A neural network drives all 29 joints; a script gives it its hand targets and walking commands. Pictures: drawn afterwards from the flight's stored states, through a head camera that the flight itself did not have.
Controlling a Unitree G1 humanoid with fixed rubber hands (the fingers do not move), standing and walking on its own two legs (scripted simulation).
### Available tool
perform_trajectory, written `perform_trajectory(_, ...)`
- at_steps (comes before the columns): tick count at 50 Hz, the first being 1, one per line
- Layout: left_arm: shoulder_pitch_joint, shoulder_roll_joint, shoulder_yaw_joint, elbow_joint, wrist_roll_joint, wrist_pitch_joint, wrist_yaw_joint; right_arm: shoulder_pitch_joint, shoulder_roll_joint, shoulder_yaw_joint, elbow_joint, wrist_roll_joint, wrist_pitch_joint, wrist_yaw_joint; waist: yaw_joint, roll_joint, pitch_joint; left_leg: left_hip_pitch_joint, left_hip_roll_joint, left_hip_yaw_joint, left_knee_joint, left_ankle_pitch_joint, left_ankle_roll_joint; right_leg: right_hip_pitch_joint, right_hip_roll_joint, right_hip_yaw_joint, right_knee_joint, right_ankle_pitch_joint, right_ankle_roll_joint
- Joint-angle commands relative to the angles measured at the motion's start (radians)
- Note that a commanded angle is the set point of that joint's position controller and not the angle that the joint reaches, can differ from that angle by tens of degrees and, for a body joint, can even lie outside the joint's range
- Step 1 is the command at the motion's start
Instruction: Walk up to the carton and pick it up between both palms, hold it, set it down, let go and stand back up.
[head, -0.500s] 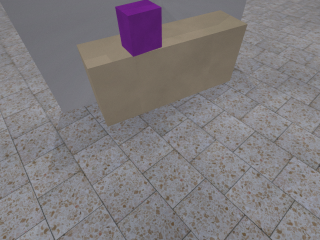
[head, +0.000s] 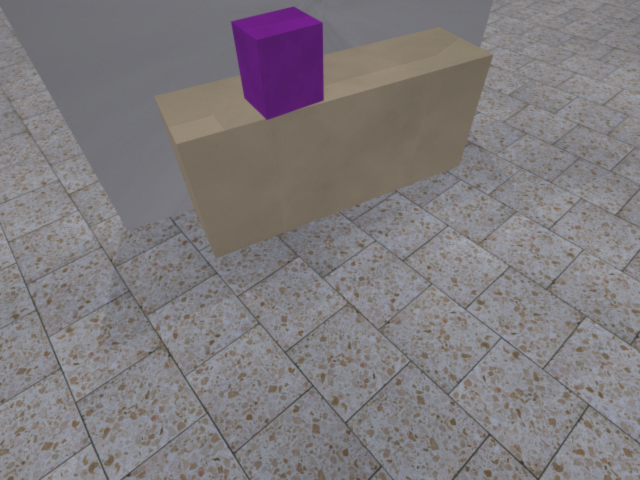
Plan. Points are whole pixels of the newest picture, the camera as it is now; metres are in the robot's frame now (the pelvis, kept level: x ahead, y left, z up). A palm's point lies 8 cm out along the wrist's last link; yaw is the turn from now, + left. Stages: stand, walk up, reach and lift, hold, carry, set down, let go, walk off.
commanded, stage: stand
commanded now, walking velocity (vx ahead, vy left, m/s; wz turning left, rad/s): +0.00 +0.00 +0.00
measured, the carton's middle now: (280, 63) +1.33 +0.14 -0.09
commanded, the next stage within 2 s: none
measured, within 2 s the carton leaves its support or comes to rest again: neither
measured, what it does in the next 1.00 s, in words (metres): stands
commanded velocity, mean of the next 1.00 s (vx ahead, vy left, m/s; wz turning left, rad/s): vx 0.00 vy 0.00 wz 0.00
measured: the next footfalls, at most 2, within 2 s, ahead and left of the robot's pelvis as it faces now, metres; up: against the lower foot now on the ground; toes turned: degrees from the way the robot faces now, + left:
none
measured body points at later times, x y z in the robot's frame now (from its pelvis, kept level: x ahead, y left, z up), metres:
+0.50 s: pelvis -0.01 +0.00 +0.00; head +0.00 +0.00 +0.45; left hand -0.02 +0.20 -0.16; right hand -0.02 -0.20 -0.16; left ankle +0.00 +0.12 -0.74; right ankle +0.00 -0.12 -0.74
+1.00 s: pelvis -0.01 +0.00 +0.00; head +0.00 +0.00 +0.45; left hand -0.04 +0.20 -0.16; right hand -0.04 -0.20 -0.16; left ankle +0.00 +0.12 -0.74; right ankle +0.00 -0.12 -0.74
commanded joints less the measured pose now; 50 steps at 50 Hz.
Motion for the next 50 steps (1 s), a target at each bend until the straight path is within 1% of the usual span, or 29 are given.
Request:
perform_trajectory(1, 0.050, 0.080, 0.016, 0.000, 0.000, -0.015, 0.007, 0.048, -0.081, -0.017, -0.004, 0.000, -0.013, -0.008, 0.000, 0.001, 0.021, -0.004, 0.067, -0.078, -0.109, 0.140, 0.038, 0.006, -0.066, 0.070, -0.107, 0.143, -0.039)
perform_trajectory(11, 0.063, 0.056, 0.007, 0.080, -0.001, -0.011, 0.012, 0.067, -0.055, -0.009, 0.071, 0.000, -0.009, -0.012, 0.000, 0.001, 0.050, 0.005, 0.068, -0.076, -0.132, 0.127, 0.033, 0.015, -0.067, 0.068, -0.131, 0.131, -0.033)
perform_trajectory(21, 0.073, 0.035, -0.002, 0.127, 0.000, -0.007, 0.015, 0.082, -0.033, -0.001, 0.112, 0.000, -0.005, -0.016, 0.000, 0.001, 0.069, 0.001, 0.068, -0.075, -0.146, 0.101, 0.029, 0.011, -0.066, 0.067, -0.144, 0.108, -0.029)
perform_trajectory(36, 0.087, 0.022, -0.010, 0.154, 0.000, -0.004, 0.016, 0.101, -0.019, 0.006, 0.134, 0.000, -0.003, -0.017, 0.000, 0.002, 0.081, -0.013, 0.067, -0.077, -0.156, 0.066, 0.027, -0.002, -0.066, 0.068, -0.153, 0.074, -0.027)
perform_trajectory(50, 0.100, 0.018, -0.015, 0.159, -0.001, -0.005, 0.015, 0.117, -0.015, 0.010, 0.137, 0.001, -0.004, -0.016, 0.000, 0.001, 0.082, -0.020, 0.068, -0.079, -0.159, 0.058, 0.027, -0.010, -0.067, 0.070, -0.157, 0.067, -0.027)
